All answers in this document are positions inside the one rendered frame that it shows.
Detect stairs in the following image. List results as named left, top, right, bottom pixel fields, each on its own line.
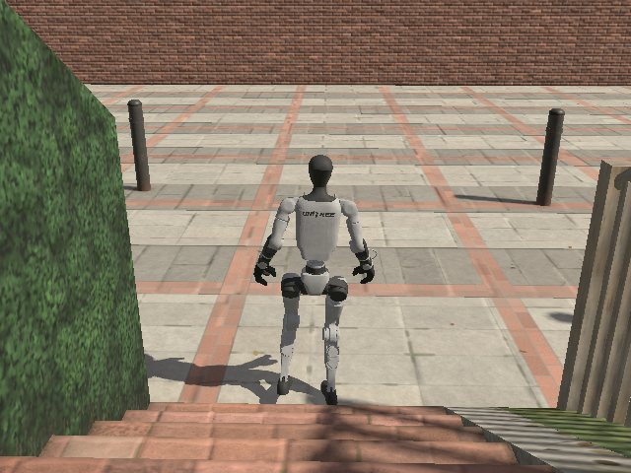
left=0, top=402, right=555, bottom=473

